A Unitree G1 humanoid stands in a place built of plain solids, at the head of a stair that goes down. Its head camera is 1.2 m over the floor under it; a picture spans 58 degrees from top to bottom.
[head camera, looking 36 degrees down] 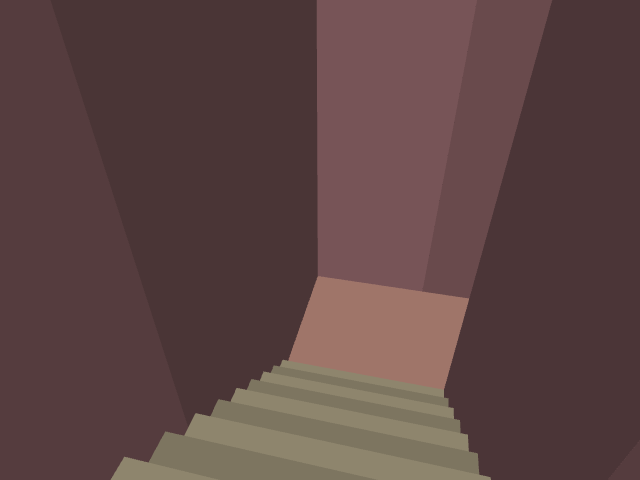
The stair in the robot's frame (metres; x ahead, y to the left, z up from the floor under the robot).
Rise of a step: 0.20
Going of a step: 0.22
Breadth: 1.43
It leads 13 degrees to the right of straight ahead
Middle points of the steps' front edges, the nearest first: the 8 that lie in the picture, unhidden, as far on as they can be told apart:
0.89 -0.02 -0.60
1.10 -0.07 -0.80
1.32 -0.12 -1.00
1.53 -0.16 -1.20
1.75 -0.21 -1.40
1.96 -0.26 -1.60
2.18 -0.31 -1.80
2.39 -0.36 -2.00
